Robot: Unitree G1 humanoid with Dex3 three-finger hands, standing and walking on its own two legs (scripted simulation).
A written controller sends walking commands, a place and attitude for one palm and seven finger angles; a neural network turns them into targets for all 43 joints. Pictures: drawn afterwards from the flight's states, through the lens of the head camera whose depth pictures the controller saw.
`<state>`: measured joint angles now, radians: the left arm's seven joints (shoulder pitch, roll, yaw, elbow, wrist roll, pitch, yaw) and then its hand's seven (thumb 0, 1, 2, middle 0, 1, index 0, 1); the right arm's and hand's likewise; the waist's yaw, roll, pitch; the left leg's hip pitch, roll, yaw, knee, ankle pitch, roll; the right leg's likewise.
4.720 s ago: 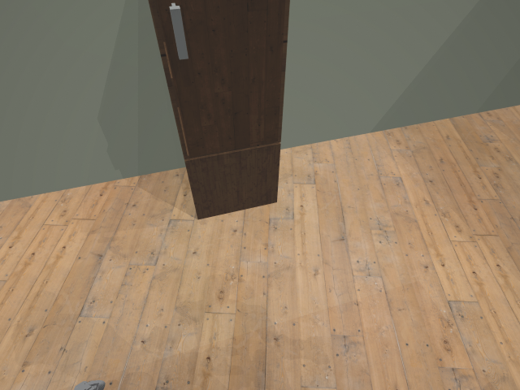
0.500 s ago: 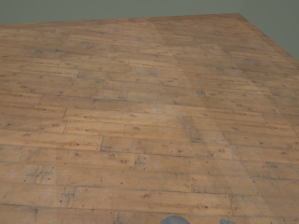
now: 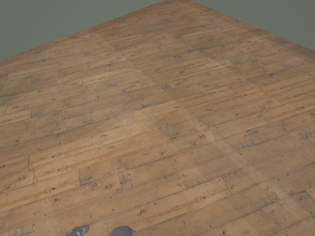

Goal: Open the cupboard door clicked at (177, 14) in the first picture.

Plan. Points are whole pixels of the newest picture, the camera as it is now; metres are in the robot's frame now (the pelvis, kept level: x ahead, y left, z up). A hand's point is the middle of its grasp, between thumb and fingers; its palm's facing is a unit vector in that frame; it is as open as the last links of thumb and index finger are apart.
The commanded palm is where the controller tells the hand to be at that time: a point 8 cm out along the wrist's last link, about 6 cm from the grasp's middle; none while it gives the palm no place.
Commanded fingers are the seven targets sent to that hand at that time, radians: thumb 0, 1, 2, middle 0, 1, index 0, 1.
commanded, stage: walk to a spot facing it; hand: left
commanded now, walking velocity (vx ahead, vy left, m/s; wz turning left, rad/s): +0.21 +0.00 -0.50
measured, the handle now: out of the picture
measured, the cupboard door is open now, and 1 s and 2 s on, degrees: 0 0 0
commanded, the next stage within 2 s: turn to face it in 0.02 s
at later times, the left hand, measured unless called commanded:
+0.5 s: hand out of the picture +0.12 +0.24 -0.18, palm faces +0.02 -0.98 -0.17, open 7.4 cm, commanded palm none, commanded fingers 0.00 0.90 0.90 -0.20 -0.30 -0.20 -0.30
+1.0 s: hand (92, 234) +0.15 +0.20 -0.13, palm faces +0.28 -0.92 -0.28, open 7.4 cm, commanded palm none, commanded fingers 0.00 0.90 0.90 -0.20 -0.30 -0.20 -0.30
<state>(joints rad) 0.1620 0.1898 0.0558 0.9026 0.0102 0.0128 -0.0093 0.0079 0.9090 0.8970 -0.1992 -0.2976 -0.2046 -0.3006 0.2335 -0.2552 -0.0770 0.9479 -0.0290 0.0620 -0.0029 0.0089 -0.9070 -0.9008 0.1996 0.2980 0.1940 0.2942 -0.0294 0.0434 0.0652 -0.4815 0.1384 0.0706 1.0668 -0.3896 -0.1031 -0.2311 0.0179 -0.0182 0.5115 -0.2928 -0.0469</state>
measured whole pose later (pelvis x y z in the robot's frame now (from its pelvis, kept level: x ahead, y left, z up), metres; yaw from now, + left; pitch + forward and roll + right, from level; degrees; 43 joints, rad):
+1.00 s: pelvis +0.08 -0.02 +0.00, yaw +18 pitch -1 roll +2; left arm 0.15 0.17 0.03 0.88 0.01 0.01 0.02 0.01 0.91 0.90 -0.20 -0.30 -0.21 -0.30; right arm 0.25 -0.27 -0.11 0.94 -0.03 0.08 0.02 0.01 -0.91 -0.90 0.20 0.30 0.19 0.29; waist -0.06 0.04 0.04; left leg -0.54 -0.01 -0.01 1.14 -0.37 -0.06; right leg -0.20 -0.06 -0.09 0.50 -0.29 -0.03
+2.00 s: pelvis +0.09 -0.01 +0.00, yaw +54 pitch -1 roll +1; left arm 0.15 0.17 0.02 0.85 0.01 0.01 0.02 0.01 0.91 0.90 -0.20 -0.30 -0.21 -0.30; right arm 0.25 -0.27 -0.11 0.95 -0.02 0.09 0.03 0.01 -0.91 -0.90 0.20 0.30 0.20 0.29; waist -0.06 0.05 0.07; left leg -0.50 -0.01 -0.01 1.16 -0.41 -0.07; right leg -0.21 -0.08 -0.12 0.53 -0.30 -0.01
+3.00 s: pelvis +0.09 +0.01 +0.00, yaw +91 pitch -1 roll +2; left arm 0.22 0.19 0.02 0.88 0.02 0.01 0.01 0.01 0.91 0.90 -0.20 -0.30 -0.21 -0.30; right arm 0.18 -0.26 -0.09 0.94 -0.02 0.09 0.04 0.01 -0.91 -0.90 0.20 0.30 0.19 0.29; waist -0.02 0.01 0.08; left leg -0.43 0.04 0.04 0.95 -0.42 -0.08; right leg -0.19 -0.14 -0.21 0.53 -0.31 0.01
